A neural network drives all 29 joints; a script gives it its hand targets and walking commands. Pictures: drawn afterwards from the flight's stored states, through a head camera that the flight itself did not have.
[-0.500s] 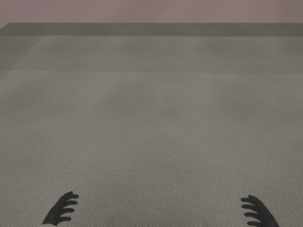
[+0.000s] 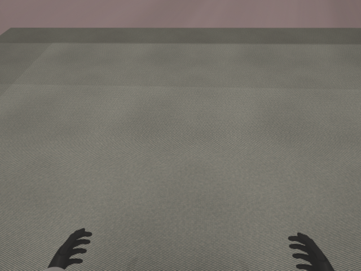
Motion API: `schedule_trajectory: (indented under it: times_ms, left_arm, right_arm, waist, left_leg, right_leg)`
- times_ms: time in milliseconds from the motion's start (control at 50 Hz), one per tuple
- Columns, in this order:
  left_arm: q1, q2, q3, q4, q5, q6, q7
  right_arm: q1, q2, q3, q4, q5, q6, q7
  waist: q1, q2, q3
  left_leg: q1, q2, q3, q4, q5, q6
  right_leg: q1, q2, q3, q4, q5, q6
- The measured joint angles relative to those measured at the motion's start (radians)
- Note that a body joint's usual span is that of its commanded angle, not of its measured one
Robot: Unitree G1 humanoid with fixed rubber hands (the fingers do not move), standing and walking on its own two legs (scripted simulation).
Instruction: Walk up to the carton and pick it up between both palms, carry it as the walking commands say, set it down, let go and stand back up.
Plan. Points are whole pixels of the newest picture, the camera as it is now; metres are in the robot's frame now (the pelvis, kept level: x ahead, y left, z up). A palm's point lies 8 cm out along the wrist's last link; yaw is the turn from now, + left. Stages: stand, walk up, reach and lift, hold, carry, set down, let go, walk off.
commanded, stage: stand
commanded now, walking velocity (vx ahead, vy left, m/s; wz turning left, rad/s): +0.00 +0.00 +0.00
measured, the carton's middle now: out of the picture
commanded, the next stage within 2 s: walk up in 0.08 s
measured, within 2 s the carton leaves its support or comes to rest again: neither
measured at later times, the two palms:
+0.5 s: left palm out of the picture +0.13 +0.25 -0.08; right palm out of the picture +0.12 -0.29 -0.07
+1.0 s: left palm out of the picture +0.11 +0.23 -0.09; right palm out of the picture -0.01 -0.29 -0.08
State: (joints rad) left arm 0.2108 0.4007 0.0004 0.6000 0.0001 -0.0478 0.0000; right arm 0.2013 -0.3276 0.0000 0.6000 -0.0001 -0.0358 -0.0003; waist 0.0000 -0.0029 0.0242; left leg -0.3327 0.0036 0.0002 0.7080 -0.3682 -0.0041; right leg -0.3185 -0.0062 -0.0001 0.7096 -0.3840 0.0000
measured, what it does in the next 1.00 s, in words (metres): lifts its right foot, turning right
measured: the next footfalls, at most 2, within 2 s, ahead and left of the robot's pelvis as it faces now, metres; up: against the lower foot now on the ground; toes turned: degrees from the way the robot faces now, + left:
right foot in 1.02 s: -0.10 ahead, -0.11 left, +0.00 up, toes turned -14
left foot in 1.42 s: -0.04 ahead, +0.12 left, +0.00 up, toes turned -15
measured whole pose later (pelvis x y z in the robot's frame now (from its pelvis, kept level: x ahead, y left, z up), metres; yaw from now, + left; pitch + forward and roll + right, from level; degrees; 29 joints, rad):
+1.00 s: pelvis -0.07 +0.00 +0.00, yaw -16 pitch +0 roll +1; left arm 0.25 0.30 0.01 0.60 0.00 0.08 -0.01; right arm 0.20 -0.32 0.00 0.60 0.00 0.07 -0.01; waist 0.00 -0.02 0.05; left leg -0.31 0.12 0.22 0.68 -0.35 -0.01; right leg -0.35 0.00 0.06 0.86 -0.43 0.01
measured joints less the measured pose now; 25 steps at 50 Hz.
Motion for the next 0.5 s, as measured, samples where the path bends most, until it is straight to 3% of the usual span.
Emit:
schedule_trajectory:
  times_ms: [300,500]
  left_arm:
    - [0.000,0.006,0.000,0.000,0.000,0.000,0.000]
    - [0.016,-0.092,0.005,0.000,0.000,0.099,-0.006]
  right_arm:
    - [0.000,-0.005,0.000,0.000,0.000,0.000,0.000]
    - [0.001,-0.005,0.000,0.003,0.000,0.108,-0.008]
  waist:
    - [0.000,0.000,0.000]
    - [0.000,0.001,0.008]
  left_leg:
    - [0.000,0.000,0.000,0.000,0.007,0.000]
    - [0.000,0.031,0.016,0.007,0.009,-0.004]
  right_leg:
    - [0.000,0.000,0.000,0.000,0.007,0.000]
    - [-0.010,0.026,0.003,0.001,0.029,-0.010]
